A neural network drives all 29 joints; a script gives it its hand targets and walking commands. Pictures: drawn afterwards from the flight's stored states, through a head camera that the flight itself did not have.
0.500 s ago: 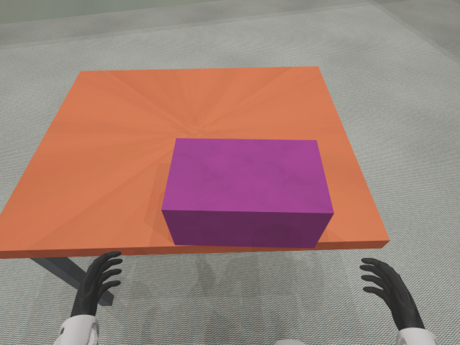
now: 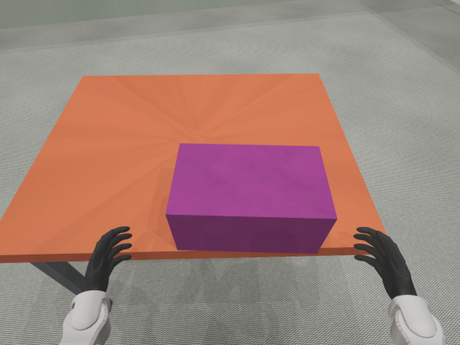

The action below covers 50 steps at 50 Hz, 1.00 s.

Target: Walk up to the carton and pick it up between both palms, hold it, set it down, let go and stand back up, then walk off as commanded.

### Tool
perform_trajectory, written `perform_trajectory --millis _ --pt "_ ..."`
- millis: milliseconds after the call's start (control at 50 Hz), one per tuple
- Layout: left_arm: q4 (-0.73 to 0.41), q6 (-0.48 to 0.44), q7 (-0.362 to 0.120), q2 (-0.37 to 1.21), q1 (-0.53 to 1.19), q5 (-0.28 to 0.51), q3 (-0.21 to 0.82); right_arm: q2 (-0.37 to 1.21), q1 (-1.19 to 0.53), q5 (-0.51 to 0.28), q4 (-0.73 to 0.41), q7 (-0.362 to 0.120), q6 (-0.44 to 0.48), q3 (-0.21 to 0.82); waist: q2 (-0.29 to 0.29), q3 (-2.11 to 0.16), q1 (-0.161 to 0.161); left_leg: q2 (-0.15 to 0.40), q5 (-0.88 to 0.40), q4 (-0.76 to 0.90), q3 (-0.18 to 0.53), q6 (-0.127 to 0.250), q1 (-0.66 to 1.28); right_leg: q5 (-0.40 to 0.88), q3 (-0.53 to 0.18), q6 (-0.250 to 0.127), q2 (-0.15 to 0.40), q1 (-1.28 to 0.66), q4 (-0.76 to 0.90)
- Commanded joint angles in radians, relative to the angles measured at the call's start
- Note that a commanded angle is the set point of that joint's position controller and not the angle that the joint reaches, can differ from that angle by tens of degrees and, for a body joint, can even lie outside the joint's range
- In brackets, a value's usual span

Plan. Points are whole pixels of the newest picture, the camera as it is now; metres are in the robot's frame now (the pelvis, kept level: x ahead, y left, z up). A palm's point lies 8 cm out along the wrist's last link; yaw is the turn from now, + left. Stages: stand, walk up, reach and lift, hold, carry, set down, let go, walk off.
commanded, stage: reach and lift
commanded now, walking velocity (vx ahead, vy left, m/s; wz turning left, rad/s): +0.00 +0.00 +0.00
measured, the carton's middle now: (247, 198) +0.41 -0.02 -0.05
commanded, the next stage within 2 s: none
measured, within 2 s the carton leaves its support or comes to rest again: neither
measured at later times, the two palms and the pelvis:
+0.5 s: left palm (111, 218) +0.30 +0.23 +0.05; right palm (389, 224) +0.29 -0.25 +0.06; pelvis +0.00 +0.00 +0.00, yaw +0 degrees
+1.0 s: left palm (113, 162) +0.38 +0.22 +0.11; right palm (383, 174) +0.37 -0.25 +0.10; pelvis +0.00 +0.00 +0.00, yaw +0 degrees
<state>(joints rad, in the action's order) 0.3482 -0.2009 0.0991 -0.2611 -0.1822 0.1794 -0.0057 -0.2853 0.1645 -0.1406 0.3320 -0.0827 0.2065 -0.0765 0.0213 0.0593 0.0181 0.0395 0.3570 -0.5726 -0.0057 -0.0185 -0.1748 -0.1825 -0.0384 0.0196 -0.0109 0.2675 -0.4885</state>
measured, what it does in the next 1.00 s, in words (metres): stands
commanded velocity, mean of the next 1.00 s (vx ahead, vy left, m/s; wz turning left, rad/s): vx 0.00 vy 0.00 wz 0.00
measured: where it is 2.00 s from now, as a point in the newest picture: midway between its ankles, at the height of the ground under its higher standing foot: outside the picture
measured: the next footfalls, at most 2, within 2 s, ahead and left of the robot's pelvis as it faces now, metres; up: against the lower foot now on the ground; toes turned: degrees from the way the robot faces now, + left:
none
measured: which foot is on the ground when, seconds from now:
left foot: down 0.00-1.00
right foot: down 0.00-1.00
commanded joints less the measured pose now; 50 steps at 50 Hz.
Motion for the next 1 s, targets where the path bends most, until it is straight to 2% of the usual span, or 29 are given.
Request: perform_trajectory --millis 0,40,80,120,140,180,200,220,280,320,340,380,420,440,480,540,560,580,600,620,660,680,740,760,820,860,880,920,980 --pt "-0.308 0.001 0.01 -0.177 0.25 0.136 -0.011 -0.205 -0.199 -0.151 -0.181 0.006 -0.017 -0.08 0.043 -0.213 -0.037 -0.032 -0.173 0.278 -0.009 -0.05 -0.177 0.066 -0.029 -0.07 -0.014 -0.296 0.095" --pt "-0.282 0.028 0.0 -0.182 0.296 0.15 -0.02 -0.226 -0.243 -0.139 -0.229 0.014 -0.032 -0.098 0.015 -0.254 -0.026 -0.042 -0.175 0.273 -0.021 -0.045 -0.176 0.084 -0.019 -0.069 -0.019 -0.305 0.093" --pt "-0.264 0.065 -0.002 -0.175 0.328 0.126 -0.043 -0.223 -0.257 -0.132 -0.134 0.017 -0.059 -0.099 0.048 -0.201 -0.034 -0.041 -0.214 0.267 -0.021 -0.055 -0.16 0.095 -0.018 -0.073 -0.025 -0.287 0.096" --pt "-0.321 0.101 0.006 -0.178 0.411 0.118 -0.041 -0.267 -0.345 -0.167 -0.152 0.01 -0.076 -0.121 0.099 -0.267 -0.036 -0.023 -0.322 0.253 -0.002 -0.082 -0.112 0.121 -0.011 -0.075 -0.032 -0.282 0.094" --pt "-0.313 0.114 -0.001 -0.166 0.329 0.114 -0.048 -0.264 -0.285 -0.158 -0.161 0.01 -0.071 -0.122 0.072 -0.266 -0.046 -0.029 -0.344 0.251 -0.012 -0.081 -0.076 0.147 -0.004 -0.073 -0.036 -0.291 0.106" --pt "-0.306 0.138 -0.007 -0.2 0.409 0.093 -0.101 -0.248 -0.324 -0.178 -0.156 0.014 -0.086 -0.085 0.069 -0.326 -0.063 -0.046 -0.36 0.236 -0.031 -0.07 -0.081 0.175 -0.012 -0.067 -0.026 -0.333 0.101" --pt "-0.324 0.153 -0.008 -0.187 0.397 0.103 -0.094 -0.271 -0.319 -0.161 -0.151 0.016 -0.091 -0.112 0.086 -0.332 -0.044 -0.038 -0.414 0.23 -0.024 -0.081 -0.065 0.199 -0.006 -0.073 -0.037 -0.305 0.095" --pt "-0.267 0.174 -0.009 -0.198 0.49 0.091 -0.103 -0.265 -0.39 -0.183 -0.106 0.013 -0.117 -0.086 0.088 -0.305 -0.055 -0.042 -0.397 0.236 -0.023 -0.08 -0.068 0.185 -0.017 -0.074 -0.026 -0.299 0.113" --pt "-0.241 0.228 -0.021 -0.222 0.529 0.09 -0.154 -0.305 -0.455 -0.185 -0.168 0.028 -0.142 -0.098 0.045 -0.336 -0.063 -0.054 -0.356 0.245 -0.038 -0.066 -0.106 0.196 -0.011 -0.06 -0.032 -0.346 0.106" --pt "-0.329 0.26 -0.025 -0.178 0.492 0.091 -0.125 -0.316 -0.426 -0.188 -0.138 0.02 -0.158 -0.12 0.061 -0.332 -0.035 -0.036 -0.458 0.228 -0.024 -0.079 -0.054 0.239 0.008 -0.063 -0.044 -0.332 0.101" --pt "-0.388 0.267 -0.025 -0.186 0.504 0.096 -0.146 -0.33 -0.438 -0.21 -0.182 0.017 -0.164 -0.112 0.063 -0.402 -0.058 -0.034 -0.523 0.228 -0.02 -0.087 -0.014 0.268 0.009 -0.063 -0.049 -0.341 0.103" --pt "-0.272 0.277 -0.037 -0.207 0.581 0.079 -0.15 -0.317 -0.505 -0.196 -0.114 0.02 -0.19 -0.087 0.054 -0.362 -0.057 -0.048 -0.422 0.231 -0.031 -0.077 -0.068 0.213 -0.003 -0.059 -0.037 -0.329 0.113" --pt "-0.268 0.287 -0.033 -0.232 0.63 0.1 -0.159 -0.319 -0.568 -0.207 -0.139 0.016 -0.209 -0.08 0.032 -0.361 -0.075 -0.043 -0.357 0.257 -0.029 -0.061 -0.12 0.201 -0.003 -0.056 -0.026 -0.351 0.104" --pt "-0.289 0.285 -0.029 -0.238 0.679 0.101 -0.159 -0.312 -0.599 -0.205 -0.127 0.012 -0.213 -0.087 0.066 -0.367 -0.072 -0.052 -0.338 0.257 -0.03 -0.063 -0.143 0.181 -0.004 -0.06 -0.031 -0.339 0.095" --pt "-0.303 0.313 -0.025 -0.216 0.642 0.114 -0.134 -0.331 -0.565 -0.22 -0.083 0.007 -0.224 -0.118 0.075 -0.395 -0.047 -0.031 -0.403 0.245 -0.019 -0.072 -0.085 0.216 0.001 -0.065 -0.034 -0.334 0.101" --pt "-0.193 0.34 -0.029 -0.256 0.833 0.143 -0.136 -0.357 -0.757 -0.233 -0.058 0.008 -0.255 -0.121 0.061 -0.414 -0.05 -0.033 -0.355 0.241 -0.018 -0.066 -0.138 0.186 0.009 -0.061 -0.032 -0.314 0.093" --pt "-0.159 0.34 -0.037 -0.254 0.746 0.129 -0.142 -0.333 -0.68 -0.232 -0.017 0.002 -0.259 -0.092 0.058 -0.383 -0.063 -0.039 -0.379 0.237 -0.021 -0.063 -0.139 0.22 0.007 -0.06 -0.029 -0.333 0.094" --pt "-0.172 0.357 -0.037 -0.248 0.781 0.128 -0.14 -0.36 -0.719 -0.232 -0.006 0.0 -0.271 -0.115 0.045 -0.389 -0.051 -0.031 -0.339 0.249 -0.011 -0.058 -0.152 0.189 0.009 -0.064 -0.035 -0.325 0.095" --pt "-0.063 0.357 -0.035 -0.26 0.94 0.151 -0.121 -0.342 -0.852 -0.201 0.023 0.002 -0.281 -0.143 0.052 -0.358 -0.035 -0.042 -0.205 0.255 -0.017 -0.044 -0.217 0.111 0.009 -0.059 -0.026 -0.282 0.097" --pt "-0.045 0.364 -0.042 -0.253 0.901 0.13 -0.136 -0.326 -0.82 -0.2 0.027 0.004 -0.282 -0.126 0.013 -0.385 -0.048 -0.04 -0.234 0.258 -0.02 -0.037 -0.21 0.144 0.013 -0.056 -0.024 -0.317 0.091" --pt "-0.046 0.373 -0.039 -0.279 0.943 0.135 -0.134 -0.354 -0.875 -0.213 0.01 0.009 -0.281 -0.13 0.03 -0.404 -0.058 -0.036 -0.266 0.256 -0.018 -0.04 -0.204 0.169 0.011 -0.049 -0.021 -0.328 0.085" --pt "0.02 0.382 -0.035 -0.269 0.975 0.128 -0.131 -0.358 -0.931 -0.203 0.08 0.005 -0.295 -0.141 0.025 -0.409 -0.055 -0.032 -0.236 0.255 -0.011 -0.046 -0.217 0.135 0.015 -0.053 -0.022 -0.309 0.083" --pt "0.081 0.421 -0.06 -0.261 0.942 0.112 -0.161 -0.353 -0.883 -0.208 0.08 0.014 -0.304 -0.098 -0.01 -0.441 -0.067 -0.049 -0.341 0.23 -0.023 -0.027 -0.196 0.246 0.016 -0.037 -0.028 -0.356 0.082" --pt "0.075 0.419 -0.054 -0.289 0.998 0.097 -0.17 -0.373 -0.931 -0.199 0.098 0.015 -0.305 -0.126 0.024 -0.458 -0.062 -0.044 -0.346 0.228 -0.016 -0.041 -0.195 0.245 0.022 -0.044 -0.03 -0.341 0.068" --pt "0.072 0.421 -0.049 -0.299 1.059 0.099 -0.185 -0.383 -0.998 -0.231 0.127 0.013 -0.314 -0.09 0.024 -0.48 -0.082 -0.047 -0.398 0.219 -0.02 -0.042 -0.193 0.271 0.02 -0.038 -0.028 -0.339 0.066" --pt "0.125 0.422 -0.051 -0.279 1.107 0.107 -0.143 -0.375 -1.024 -0.2 0.215 0.012 -0.32 -0.11 0.027 -0.45 -0.04 -0.046 -0.382 0.215 -0.013 -0.047 -0.181 0.237 0.027 -0.041 -0.031 -0.296 0.08" --pt "0.125 0.414 -0.044 -0.294 1.175 0.125 -0.119 -0.383 -1.085 -0.183 0.172 0.018 -0.314 -0.148 0.023 -0.497 -0.028 -0.042 -0.332 0.211 -0.006 -0.045 -0.205 0.219 0.033 -0.044 -0.031 -0.294 0.069" --pt "0.112 0.394 -0.033 -0.296 1.181 0.127 -0.112 -0.379 -1.104 -0.198 0.158 0.0 -0.297 -0.121 0.044 -0.559 -0.061 -0.036 -0.385 0.202 -0.007 -0.045 -0.179 0.241 0.036 -0.047 -0.026 -0.282 0.051" --pt "0.223 0.393 -0.042 -0.3 1.249 0.126 -0.11 -0.385 -1.158 -0.175 0.255 0.002 -0.316 -0.102 0.009 -0.51 -0.044 -0.045 -0.313 0.215 -0.007 -0.033 -0.257 0.224 0.037 -0.042 -0.029 -0.305 0.05"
